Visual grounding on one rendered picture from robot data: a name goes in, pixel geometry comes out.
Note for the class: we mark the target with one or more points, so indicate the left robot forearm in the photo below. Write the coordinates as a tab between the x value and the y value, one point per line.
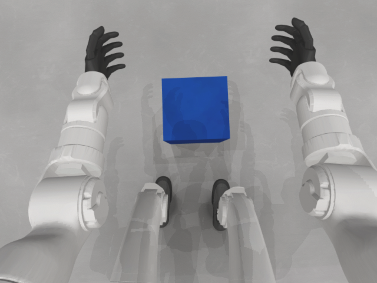
84	130

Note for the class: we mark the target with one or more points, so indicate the right robot foot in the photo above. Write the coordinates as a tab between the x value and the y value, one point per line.
219	187

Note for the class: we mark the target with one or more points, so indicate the robot left upper arm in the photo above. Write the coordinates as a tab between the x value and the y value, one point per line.
63	213

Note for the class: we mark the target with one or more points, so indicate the right robot forearm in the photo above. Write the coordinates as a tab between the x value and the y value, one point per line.
323	123

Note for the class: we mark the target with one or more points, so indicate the left robot hand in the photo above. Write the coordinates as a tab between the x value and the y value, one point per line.
95	59

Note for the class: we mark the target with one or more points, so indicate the robot right upper arm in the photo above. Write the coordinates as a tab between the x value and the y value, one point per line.
343	198

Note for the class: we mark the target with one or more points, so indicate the carton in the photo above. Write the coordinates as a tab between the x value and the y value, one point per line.
195	110

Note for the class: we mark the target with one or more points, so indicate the right robot hand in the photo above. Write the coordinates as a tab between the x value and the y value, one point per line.
302	45

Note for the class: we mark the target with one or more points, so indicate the right robot thigh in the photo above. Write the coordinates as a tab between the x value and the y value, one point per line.
249	260

